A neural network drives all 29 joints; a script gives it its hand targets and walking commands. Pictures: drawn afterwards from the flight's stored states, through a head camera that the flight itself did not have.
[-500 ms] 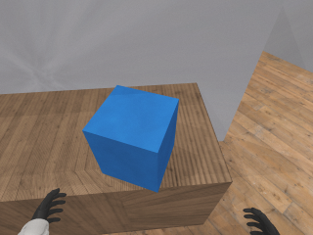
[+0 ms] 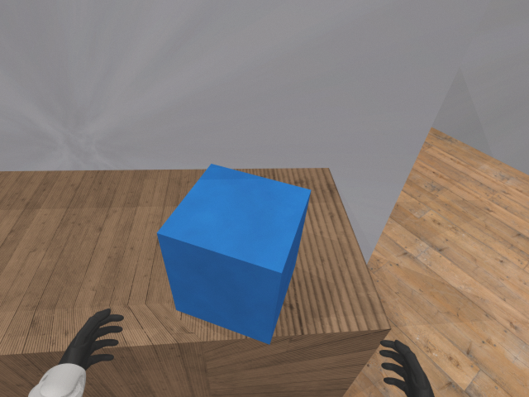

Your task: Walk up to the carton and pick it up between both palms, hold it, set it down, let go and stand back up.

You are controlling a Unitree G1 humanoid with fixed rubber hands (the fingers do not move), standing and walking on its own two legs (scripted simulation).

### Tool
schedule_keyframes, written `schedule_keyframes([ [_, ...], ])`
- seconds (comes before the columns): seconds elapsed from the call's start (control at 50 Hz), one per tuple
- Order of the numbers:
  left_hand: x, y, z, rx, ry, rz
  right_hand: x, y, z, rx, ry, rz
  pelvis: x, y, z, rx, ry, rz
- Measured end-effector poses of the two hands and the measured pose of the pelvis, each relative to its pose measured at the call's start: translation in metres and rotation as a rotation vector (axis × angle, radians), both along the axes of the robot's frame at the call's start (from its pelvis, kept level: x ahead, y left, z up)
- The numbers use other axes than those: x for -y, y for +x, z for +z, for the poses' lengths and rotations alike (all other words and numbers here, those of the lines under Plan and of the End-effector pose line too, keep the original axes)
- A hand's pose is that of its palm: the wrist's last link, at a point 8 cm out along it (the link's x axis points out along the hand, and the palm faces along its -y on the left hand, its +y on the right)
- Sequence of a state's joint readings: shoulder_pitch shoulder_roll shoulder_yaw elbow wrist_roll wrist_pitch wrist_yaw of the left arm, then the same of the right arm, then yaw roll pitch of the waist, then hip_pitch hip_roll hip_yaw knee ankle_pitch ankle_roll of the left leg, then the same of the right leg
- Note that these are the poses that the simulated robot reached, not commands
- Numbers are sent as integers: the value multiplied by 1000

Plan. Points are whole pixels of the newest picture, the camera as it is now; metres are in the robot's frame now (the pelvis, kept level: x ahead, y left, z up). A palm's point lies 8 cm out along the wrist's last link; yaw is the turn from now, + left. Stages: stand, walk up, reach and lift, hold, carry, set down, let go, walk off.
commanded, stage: reach and lift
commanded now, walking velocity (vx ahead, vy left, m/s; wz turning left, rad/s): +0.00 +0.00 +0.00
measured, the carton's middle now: (240, 253) +0.41 +0.06 -0.05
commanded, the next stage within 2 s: none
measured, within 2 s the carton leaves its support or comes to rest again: neither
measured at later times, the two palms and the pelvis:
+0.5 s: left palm (83, 348) +0.20 +0.28 -0.02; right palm (391, 379) +0.17 -0.18 -0.03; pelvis +0.01 +0.01 +0.00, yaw +0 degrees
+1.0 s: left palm (90, 317) +0.24 +0.28 +0.00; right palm (381, 366) +0.18 -0.16 -0.02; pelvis +0.02 +0.01 +0.00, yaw +0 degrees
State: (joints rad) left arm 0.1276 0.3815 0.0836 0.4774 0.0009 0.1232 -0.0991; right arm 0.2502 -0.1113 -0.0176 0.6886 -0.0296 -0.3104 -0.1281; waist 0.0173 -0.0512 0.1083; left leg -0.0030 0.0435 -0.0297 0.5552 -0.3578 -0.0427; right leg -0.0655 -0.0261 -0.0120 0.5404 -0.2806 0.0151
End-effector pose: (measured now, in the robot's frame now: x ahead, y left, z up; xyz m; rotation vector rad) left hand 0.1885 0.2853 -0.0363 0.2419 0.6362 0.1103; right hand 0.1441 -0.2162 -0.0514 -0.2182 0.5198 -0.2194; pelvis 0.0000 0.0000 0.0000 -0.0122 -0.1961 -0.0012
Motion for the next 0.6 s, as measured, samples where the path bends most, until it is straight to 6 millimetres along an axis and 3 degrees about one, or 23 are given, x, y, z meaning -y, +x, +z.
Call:
schedule_keyframes([
  [0.24, 1, 10, 4, 99, -45, -80, -19, 19, 12, 102, 12, -38, -7, 12, 2, -22, -8, 0],
  [0.6, 9, 17, 17, 224, -104, -147, -45, 24, 21, 224, 110, -159, -7, 12, 2, -23, -9, 0],
])
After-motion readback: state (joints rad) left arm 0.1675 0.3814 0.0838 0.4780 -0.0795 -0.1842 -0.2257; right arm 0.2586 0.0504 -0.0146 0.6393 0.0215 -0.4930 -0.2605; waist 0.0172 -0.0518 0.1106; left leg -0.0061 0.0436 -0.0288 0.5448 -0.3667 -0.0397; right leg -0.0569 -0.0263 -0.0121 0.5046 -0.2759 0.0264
